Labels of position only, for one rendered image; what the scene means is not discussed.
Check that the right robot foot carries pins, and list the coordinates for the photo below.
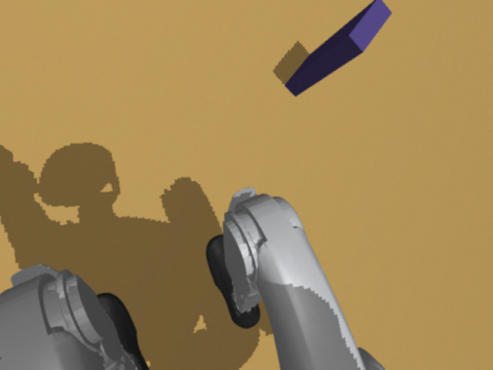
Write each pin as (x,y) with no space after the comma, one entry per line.
(216,261)

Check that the right robot hand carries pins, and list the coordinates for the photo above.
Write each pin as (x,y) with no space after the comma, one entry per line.
(370,363)

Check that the left robot foot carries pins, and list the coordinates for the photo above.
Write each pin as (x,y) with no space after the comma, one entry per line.
(124,326)

